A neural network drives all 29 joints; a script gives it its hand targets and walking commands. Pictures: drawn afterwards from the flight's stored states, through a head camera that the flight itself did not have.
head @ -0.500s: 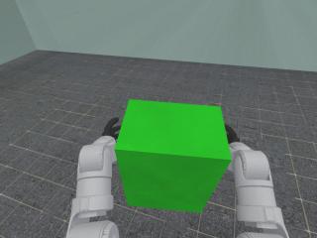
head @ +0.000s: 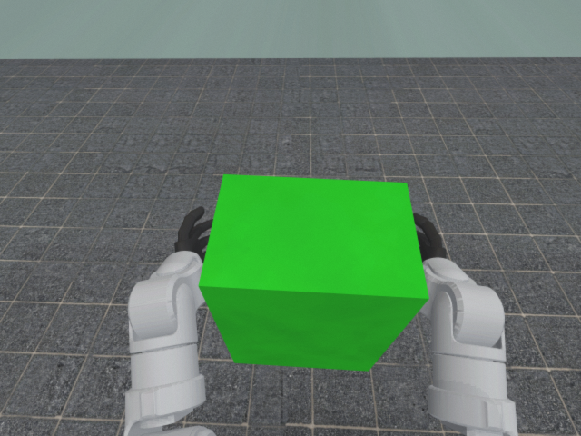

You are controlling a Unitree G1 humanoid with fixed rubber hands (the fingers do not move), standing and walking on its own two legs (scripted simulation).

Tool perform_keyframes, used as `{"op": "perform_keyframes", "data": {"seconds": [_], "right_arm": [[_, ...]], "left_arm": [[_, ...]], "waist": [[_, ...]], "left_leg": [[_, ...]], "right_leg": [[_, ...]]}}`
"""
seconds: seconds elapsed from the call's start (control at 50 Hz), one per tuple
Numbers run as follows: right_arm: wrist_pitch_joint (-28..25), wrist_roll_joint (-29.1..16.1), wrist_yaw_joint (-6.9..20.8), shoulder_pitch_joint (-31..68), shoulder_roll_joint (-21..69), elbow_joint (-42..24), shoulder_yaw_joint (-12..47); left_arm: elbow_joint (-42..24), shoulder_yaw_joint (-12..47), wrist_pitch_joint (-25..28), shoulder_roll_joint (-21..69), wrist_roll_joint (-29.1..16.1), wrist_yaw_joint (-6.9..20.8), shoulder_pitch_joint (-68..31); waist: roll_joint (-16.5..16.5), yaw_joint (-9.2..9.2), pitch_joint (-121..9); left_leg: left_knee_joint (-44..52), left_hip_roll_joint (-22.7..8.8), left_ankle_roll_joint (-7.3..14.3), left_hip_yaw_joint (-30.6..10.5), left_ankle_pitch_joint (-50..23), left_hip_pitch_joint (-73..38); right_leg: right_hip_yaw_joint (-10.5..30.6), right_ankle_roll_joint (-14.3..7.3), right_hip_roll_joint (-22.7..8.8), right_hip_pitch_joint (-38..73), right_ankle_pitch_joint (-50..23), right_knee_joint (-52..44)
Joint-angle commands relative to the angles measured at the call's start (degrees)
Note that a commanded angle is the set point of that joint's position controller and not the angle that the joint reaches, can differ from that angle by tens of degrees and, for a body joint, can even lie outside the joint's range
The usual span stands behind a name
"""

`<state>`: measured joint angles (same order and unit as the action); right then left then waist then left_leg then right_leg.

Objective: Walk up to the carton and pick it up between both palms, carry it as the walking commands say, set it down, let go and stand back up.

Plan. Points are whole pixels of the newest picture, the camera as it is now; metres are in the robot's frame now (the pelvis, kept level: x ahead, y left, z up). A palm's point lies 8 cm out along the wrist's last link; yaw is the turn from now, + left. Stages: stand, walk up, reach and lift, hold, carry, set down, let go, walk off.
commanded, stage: carry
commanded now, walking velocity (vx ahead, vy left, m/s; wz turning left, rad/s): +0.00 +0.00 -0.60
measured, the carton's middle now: (306, 287) +0.30 +0.03 +0.05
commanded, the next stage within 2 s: none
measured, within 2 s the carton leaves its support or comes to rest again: neither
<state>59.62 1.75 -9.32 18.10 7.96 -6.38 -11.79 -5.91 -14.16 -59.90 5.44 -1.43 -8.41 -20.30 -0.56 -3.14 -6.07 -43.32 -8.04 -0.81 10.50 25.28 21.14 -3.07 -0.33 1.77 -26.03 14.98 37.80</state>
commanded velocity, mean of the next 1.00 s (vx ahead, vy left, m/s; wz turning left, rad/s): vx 0.00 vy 0.00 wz -0.60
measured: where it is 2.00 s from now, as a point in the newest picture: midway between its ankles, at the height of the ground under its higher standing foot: outside the picture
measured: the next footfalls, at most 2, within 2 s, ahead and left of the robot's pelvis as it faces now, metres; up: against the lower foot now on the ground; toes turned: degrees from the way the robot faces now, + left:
right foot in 0.40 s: +0.00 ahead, -0.11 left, +0.00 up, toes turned -17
left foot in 0.64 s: +0.00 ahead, +0.11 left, +0.00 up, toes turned -13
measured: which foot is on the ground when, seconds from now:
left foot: down 0.00-0.40, up 0.42-0.62, down 0.64-1.00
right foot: down 0.00-0.20, up 0.22-0.38, down 0.40-0.66, up 0.68-0.90, down 0.92-1.00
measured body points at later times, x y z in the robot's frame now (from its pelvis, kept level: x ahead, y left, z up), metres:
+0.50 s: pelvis -0.05 +0.00 +0.00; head -0.07 +0.01 +0.45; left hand +0.30 +0.07 +0.09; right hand +0.21 -0.24 +0.09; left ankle -0.02 +0.12 -0.69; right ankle -0.04 -0.09 -0.71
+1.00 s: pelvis -0.11 +0.02 +0.00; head -0.11 +0.03 +0.45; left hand +0.24 -0.02 +0.09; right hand +0.07 -0.28 +0.09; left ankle -0.04 +0.12 -0.70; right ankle -0.16 -0.07 -0.72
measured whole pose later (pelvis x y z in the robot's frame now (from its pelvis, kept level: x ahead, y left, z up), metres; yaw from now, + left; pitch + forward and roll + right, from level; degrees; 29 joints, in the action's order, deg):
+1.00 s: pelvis -0.11 +0.02 +0.00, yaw -32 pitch +4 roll -1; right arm 60.2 0.7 -8.2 16.5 5.1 -9.1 -12.3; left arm -5.3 -11.6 -58.9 7.4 0.5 -8.7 -20.8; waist 0.1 -2.0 -5.8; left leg -48.8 -9.1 -4.2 9.1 29.7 27.9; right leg -3.2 -1.6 1.0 -25.3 19.9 41.4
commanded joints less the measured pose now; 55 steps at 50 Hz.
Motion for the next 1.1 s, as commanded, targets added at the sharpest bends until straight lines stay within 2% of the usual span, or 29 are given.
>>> {"op": "perform_keyframes", "data": {"seconds": [0.0, 0.04, 0.12, 0.16, 0.18, 0.22, 0.26, 0.3, 0.34, 0.36, 0.38, 0.4, 0.42, 0.46, 0.54, 0.58, 0.6, 0.64, 0.68, 0.72, 0.82, 0.86, 0.88, 0.9, 0.92, 0.96, 1.04, 1.06, 1.08], "right_arm": [[-1.54, -9.93, 0.97, 34.71, 36.78, -8.27, 35.34], [-1.76, -12.14, 2.22, 37.03, 39.08, -6.97, 35.92], [-2.31, -15.31, 3.74, 38.46, 44.33, -6.64, 37.37], [-2.72, -14.85, 3.8, 36.69, 43.99, -7.29, 37.09], [-2.14, -14.94, 4.01, 33.12, 44.82, -6.88, 37.72], [-2.23, -15.42, 3.69, 39.78, 43.79, -9.58, 39.31], [-2.3, -14.14, 3.0, 42.37, 41.36, -10.07, 38.7], [-2.22, -12.67, 2.12, 39.82, 39.06, -10.25, 37.45], [-2.44, -12.07, 1.67, 38.16, 38.16, -11.59, 36.44], [-1.94, -11.18, 1.57, 36.26, 38.12, -10.65, 36.59], [-1.41, -10.55, 1.43, 36.66, 36.81, -8.11, 36.09], [-1.27, -10.28, 1.65, 35.86, 36.68, -6.21, 35.0], [-1.67, -11.39, 2.08, 38.53, 37.78, -5.98, 35.5], [-1.69, -13.4, 3.06, 39.82, 40.75, -5.33, 36.21], [-1.74, -15.33, 3.83, 38.02, 45.24, -5.38, 37.2], [-1.89, -15.48, 3.62, 36.39, 45.14, -5.92, 36.64], [-2.12, -16.18, 3.78, 37.44, 45.7, -7.92, 37.12], [-2.74, -15.91, 3.85, 37.51, 43.53, -10.37, 37.24], [-2.72, -14.84, 3.35, 38.47, 42.91, -11.3, 38.19], [-2.46, -13.48, 3.09, 38.86, 40.77, -11.79, 37.72], [-2.28, -11.46, 1.74, 35.14, 37.23, -14.24, 35.31], [-1.24, -9.95, 1.4, 28.26, 36.04, -10.04, 34.33], [-1.01, -10.01, 1.48, 29.73, 35.42, -9.92, 34.96], [-0.97, -9.89, 1.4, 31.66, 35.18, -9.85, 34.86], [-1.1, -10.94, 1.66, 34.21, 36.12, -10.36, 36.23], [-1.35, -13.43, 2.59, 40.72, 38.55, -9.32, 36.77], [-1.88, -16.12, 3.51, 42.12, 42.97, -10.2, 37.47], [-1.36, -15.91, 3.78, 38.92, 44.03, -7.86, 37.03], [-1.46, -16.28, 4.01, 38.35, 44.03, -7.35, 36.81]], "left_arm": [[-1.78, 37.64, 0.67, 43.86, -10.7, 2.37, -29.3], [-3.42, 36.8, 0.74, 43.9, -9.39, 2.09, -30.66], [-8.24, 38.15, 1.55, 44.47, -8.4, 1.57, -34.43], [-10.77, 40.0, 1.56, 44.88, -8.95, 2.05, -34.76], [-11.81, 40.23, 1.22, 44.73, -8.77, 2.22, -32.65], [-9.66, 38.59, 1.29, 44.16, -9.02, 2.28, -35.61], [-7.88, 38.33, 1.1, 43.85, -9.43, 2.29, -36.61], [-5.76, 38.12, 0.79, 43.61, -9.91, 2.27, -33.53], [-4.65, 38.47, 0.69, 45.47, -10.8, 2.7, -31.18], [-3.22, 37.9, 0.51, 44.2, -10.35, 2.73, -29.72], [-0.03, 37.44, 0.1, 43.66, -9.63, 2.59, -28.4], [-0.83, 38.15, 0.26, 43.2, -9.65, 2.52, -30.42], [-1.05, 37.6, 0.39, 43.14, -9.17, 2.31, -32.02], [-4.52, 36.78, 0.81, 43.03, -8.17, 2.04, -32.96], [-8.9, 37.46, 1.46, 44.15, -8.3, 1.96, -33.54], [-11.09, 38.62, 1.72, 44.04, -9.07, 1.84, -34.56], [-11.82, 39.37, 1.58, 44.83, -9.17, 1.93, -34.53], [-12.7, 40.6, 1.32, 44.26, -8.55, 2.0, -33.85], [-11.69, 41.18, 1.04, 44.44, -10.18, 2.31, -36.7], [-9.12, 40.36, 0.78, 44.14, -9.85, 2.46, -34.75], [-8.51, 41.42, 0.42, 45.43, -12.54, 2.85, -32.37], [-6.66, 40.39, -0.31, 43.78, -11.34, 2.59, -27.34], [-4.55, 39.81, -0.6, 42.83, -10.59, 2.56, -26.24], [-4.02, 40.27, -0.44, 43.35, -10.96, 2.53, -29.12], [-3.12, 39.93, -0.14, 43.46, -10.77, 2.78, -28.71], [-4.96, 39.02, 0.41, 43.93, -10.55, 2.34, -34.55], [-7.67, 38.07, 1.09, 44.76, -8.44, 1.66, -34.89], [-8.14, 38.05, 1.01, 44.52, -8.02, 1.47, -34.37], [-9.84, 38.1, 1.3, 44.5, -7.78, 1.39, -34.45]], "waist": [[16.93, 1.47, -24.68], [11.03, 1.35, -23.55], [8.19, 3.58, -25.68], [-11.44, 3.95, -23.4], [-15.27, 4.17, -21.43], [-7.74, 3.71, -20.6], [-7.41, 3.18, -17.93], [-6.89, 2.44, -19.29], [0.16, 1.31, -23.29], [15.45, 1.92, -23.54], [16.94, 1.45, -20.28], [13.87, 1.63, -21.91], [8.96, 1.7, -21.95], [6.64, 1.6, -20.47], [11.74, 1.88, -21.93], [8.89, 2.9, -24.89], [3.24, 3.41, -26.63], [-17.87, 4.01, -23.84], [-11.09, 3.89, -21.72], [-6.31, 2.95, -19.0], [-10.22, 2.66, -22.62], [-2.15, 1.97, -25.4], [8.03, 1.78, -24.88], [13.99, 2.22, -22.69], [17.07, 1.72, -23.46], [12.53, 1.6, -20.95], [9.31, 3.22, -21.87], [6.31, 4.05, -22.95], [-4.49, 4.11, -25.16]], "left_leg": [[-12.1, 5.35, -4.25, -6.04, 14.4, 15.96], [-7.46, 6.38, -3.4, -7.38, 10.93, 9.96], [11.31, 5.4, -1.38, -4.96, -8.08, -10.61], [18.93, -11.16, 4.8, -22.41, -23.36, -17.12], [19.92, -18.29, 9.81, -25.61, -32.34, -17.0], [18.1, -19.29, 10.47, -20.64, -29.4, -11.24], [16.21, -15.63, 6.85, -14.35, -35.96, -7.98], [12.42, -13.15, 3.25, -9.02, -30.76, -6.59], [0.74, -8.63, -1.63, -2.49, -19.3, -0.11], [-8.24, -1.34, -5.17, -0.19, 2.64, 11.96], [-12.4, 2.66, -5.38, -3.39, 14.59, 18.3], [-13.95, 2.78, -4.76, -5.58, 14.9, 17.61], [-15.02, 2.45, -4.65, -6.7, 12.69, 16.51], [-12.82, 5.29, -3.6, -6.26, 8.18, 10.75], [-1.73, 5.94, -2.22, -5.68, 1.78, 2.88], [12.42, 6.41, -1.23, -4.07, -3.34, -8.69], [16.66, 2.77, -0.34, -7.49, -7.34, -15.9], [19.69, -18.23, 9.24, -27.42, -32.04, -22.53], [17.42, -20.54, 11.17, -20.5, -39.07, -14.86], [17.86, -15.27, 6.53, -13.36, -38.51, -12.8], [8.7, -13.11, 2.14, -3.43, -42.35, -15.4], [-0.48, -10.36, -2.41, -1.04, -32.53, -6.62], [-6.62, -5.41, -4.67, -1.05, -15.35, 5.55], [-9.21, 0.18, -5.18, -1.88, 9.79, 14.74], [-9.0, 1.14, -5.05, -3.18, 11.33, 16.18], [-6.96, 3.67, -4.68, -3.15, 9.05, 10.85], [5.96, 2.84, -2.88, -2.41, -5.2, -3.12], [11.66, 0.2, -1.95, -3.7, -12.43, -9.41], [16.05, -8.39, 1.13, -12.62, -23.56, -15.81]], "right_leg": [[29.93, -10.17, -20.41, 30.77, -56.85, -5.08], [28.35, -8.45, -18.61, 22.32, -42.19, -7.99], [14.76, -1.3, -11.59, 6.89, -22.38, -5.59], [5.37, 3.11, -2.08, -5.72, 4.67, 7.65], [1.71, 2.8, -0.49, -10.98, 18.27, 17.35], [0.93, 1.82, -3.5, -7.92, 16.01, 19.73], [-1.04, 1.33, -3.09, -3.42, 10.96, 13.64], [-1.92, 0.39, -1.09, 3.39, 5.08, 3.14], [9.58, -2.44, -7.55, 17.63, -7.87, -9.7], [27.83, -6.55, -19.6, 25.25, -32.37, -10.28], [30.35, -10.66, -21.79, 26.45, -42.03, -8.5], [29.71, -12.2, -22.4, 25.65, -38.42, -8.65], [27.94, -11.08, -20.55, 22.78, -35.09, -9.04], [26.22, -8.91, -18.16, 14.4, -28.97, -10.48], [20.03, -6.25, -14.92, 10.94, -17.25, -12.29], [17.72, -3.18, -12.23, 7.65, -13.87, -10.91], [16.17, -1.8, -10.07, 4.74, -10.89, -7.25], [3.86, 2.2, 1.32, -11.45, 14.73, 13.39], [1.61, 1.6, -3.52, -9.92, 16.27, 21.77], [0.23, 1.54, -3.0, -6.82, 11.88, 18.62], [-2.1, 0.35, -1.34, 4.38, 2.87, -2.8], [8.04, -1.8, -8.37, 18.14, -19.98, -8.49], [18.79, -4.87, -16.15, 26.26, -49.2, -2.84], [20.97, -7.92, -18.71, 30.85, -68.53, -0.25], [22.28, -9.96, -19.35, 31.69, -69.2, 0.12], [23.13, -8.51, -17.03, 22.2, -56.96, -2.78], [15.48, -4.44, -13.32, 9.28, -25.65, -5.21], [11.83, -2.56, -11.11, 6.05, -18.87, -2.86], [7.53, -0.46, -5.94, 1.52, -7.91, 4.72]]}}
